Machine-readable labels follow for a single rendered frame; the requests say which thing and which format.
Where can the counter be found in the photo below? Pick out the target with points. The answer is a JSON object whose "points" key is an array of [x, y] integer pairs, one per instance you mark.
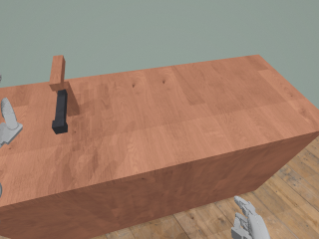
{"points": [[145, 144]]}

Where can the right robot hand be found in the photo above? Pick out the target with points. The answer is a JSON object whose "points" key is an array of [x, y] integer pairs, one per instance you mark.
{"points": [[253, 226]]}

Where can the tap lever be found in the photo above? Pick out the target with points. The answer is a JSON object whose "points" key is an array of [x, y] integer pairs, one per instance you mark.
{"points": [[59, 124]]}

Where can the left robot hand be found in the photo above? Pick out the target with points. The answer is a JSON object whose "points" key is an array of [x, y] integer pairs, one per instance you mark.
{"points": [[10, 129]]}

